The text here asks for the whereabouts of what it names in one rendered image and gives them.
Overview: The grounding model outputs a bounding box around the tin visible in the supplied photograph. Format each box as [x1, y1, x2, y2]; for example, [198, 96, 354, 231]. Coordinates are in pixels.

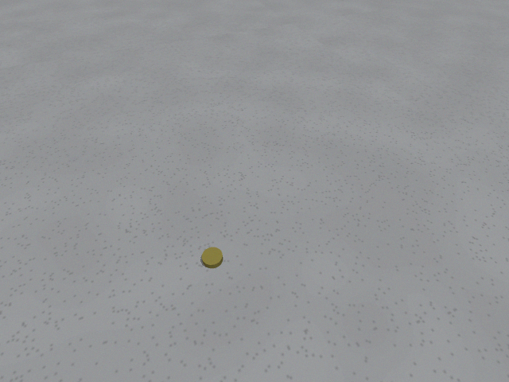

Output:
[202, 247, 223, 268]

